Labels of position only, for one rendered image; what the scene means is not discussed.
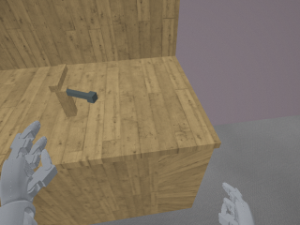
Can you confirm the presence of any robot left forearm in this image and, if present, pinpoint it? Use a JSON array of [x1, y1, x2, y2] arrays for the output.
[[0, 200, 38, 225]]

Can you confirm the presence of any robot left hand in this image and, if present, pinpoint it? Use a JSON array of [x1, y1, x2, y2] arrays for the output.
[[0, 120, 58, 206]]

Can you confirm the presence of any robot right hand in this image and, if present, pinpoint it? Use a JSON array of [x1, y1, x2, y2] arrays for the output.
[[218, 182, 256, 225]]

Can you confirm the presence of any tap lever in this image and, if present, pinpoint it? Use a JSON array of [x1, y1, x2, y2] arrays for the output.
[[66, 89, 98, 104]]

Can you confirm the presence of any counter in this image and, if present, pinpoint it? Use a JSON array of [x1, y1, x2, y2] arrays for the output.
[[0, 0, 221, 225]]

